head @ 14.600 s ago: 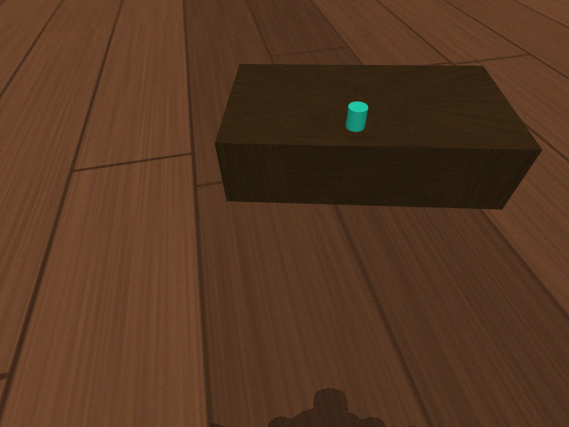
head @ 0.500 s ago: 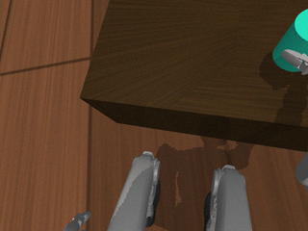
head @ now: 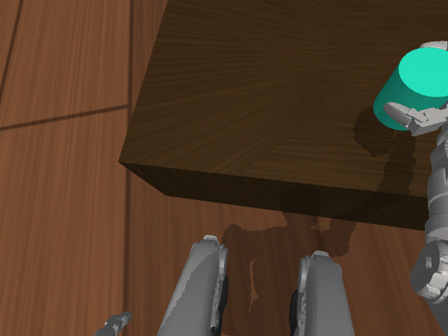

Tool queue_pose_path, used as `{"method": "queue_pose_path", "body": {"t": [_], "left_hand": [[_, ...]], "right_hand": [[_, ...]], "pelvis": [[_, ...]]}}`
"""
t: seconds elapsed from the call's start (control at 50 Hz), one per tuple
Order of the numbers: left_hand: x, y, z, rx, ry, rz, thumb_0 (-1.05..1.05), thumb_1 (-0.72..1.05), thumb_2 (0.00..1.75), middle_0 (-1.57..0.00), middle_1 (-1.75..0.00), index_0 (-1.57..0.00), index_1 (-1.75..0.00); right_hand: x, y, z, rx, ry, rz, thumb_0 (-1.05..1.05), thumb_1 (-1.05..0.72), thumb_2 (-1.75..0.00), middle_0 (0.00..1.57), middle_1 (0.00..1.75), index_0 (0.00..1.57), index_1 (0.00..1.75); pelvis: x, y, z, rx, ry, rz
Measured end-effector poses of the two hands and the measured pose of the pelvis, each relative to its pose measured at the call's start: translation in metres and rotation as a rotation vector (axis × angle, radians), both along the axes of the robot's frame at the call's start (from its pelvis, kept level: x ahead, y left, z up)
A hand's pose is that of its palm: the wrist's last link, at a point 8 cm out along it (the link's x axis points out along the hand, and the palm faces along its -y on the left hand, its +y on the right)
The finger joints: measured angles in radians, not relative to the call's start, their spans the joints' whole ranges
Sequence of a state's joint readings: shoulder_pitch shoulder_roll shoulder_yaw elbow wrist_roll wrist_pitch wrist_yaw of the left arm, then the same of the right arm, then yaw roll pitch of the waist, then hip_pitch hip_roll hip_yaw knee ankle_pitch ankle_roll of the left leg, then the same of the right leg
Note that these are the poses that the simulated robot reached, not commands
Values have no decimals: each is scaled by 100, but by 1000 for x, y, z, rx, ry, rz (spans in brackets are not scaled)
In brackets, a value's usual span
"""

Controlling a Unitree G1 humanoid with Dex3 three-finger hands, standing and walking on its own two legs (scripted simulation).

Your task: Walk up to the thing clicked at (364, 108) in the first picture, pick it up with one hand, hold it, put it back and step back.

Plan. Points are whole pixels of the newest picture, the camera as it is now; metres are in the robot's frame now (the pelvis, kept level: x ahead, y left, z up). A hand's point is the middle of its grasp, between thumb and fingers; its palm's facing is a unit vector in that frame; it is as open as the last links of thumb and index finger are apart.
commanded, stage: lift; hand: right
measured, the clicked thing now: (414, 92) +0.53 -0.22 +0.01
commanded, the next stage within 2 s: hold in 1.40 s
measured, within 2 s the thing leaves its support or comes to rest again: neither
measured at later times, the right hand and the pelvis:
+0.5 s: hand out of the picture +0.44 -0.22 +0.13, palm faces +0.23 +0.97 -0.02, open 11.4 cm; pelvis +0.02 +0.00 +0.11, yaw -2 degrees
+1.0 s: hand out of the picture +0.40 -0.20 +0.19, palm faces +0.22 +0.97 -0.01, open 11.4 cm; pelvis +0.04 +0.00 +0.16, yaw -2 degrees
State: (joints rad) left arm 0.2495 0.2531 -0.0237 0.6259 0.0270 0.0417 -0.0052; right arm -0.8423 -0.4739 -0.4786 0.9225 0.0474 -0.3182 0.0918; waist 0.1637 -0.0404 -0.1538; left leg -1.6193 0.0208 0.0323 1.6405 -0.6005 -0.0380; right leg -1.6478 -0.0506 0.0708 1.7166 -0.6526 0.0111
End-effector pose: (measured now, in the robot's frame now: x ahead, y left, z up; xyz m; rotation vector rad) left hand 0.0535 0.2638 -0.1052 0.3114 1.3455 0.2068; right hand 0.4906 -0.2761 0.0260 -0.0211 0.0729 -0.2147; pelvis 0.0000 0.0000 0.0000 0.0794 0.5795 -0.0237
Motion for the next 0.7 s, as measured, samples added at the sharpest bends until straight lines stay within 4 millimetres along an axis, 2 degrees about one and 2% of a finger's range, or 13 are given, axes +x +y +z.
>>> {"method": "queue_pose_path", "body": {"t": [0.46,0.7], "left_hand": [[61,-10,104,-8,-206,-52,0,89,90,-20,-28,-19,-28],[85,-12,139,-26,-289,-74,0,88,90,-20,-28,-19,-29]], "right_hand": [[-82,8,102,3,-13,-16,-1,57,-108,61,98,64,102],[-107,21,137,6,-25,-9,-1,57,-108,61,98,64,101]], "pelvis": [[20,-4,99,-16,-185,-28],[28,-1,133,-33,-271,-31]]}}
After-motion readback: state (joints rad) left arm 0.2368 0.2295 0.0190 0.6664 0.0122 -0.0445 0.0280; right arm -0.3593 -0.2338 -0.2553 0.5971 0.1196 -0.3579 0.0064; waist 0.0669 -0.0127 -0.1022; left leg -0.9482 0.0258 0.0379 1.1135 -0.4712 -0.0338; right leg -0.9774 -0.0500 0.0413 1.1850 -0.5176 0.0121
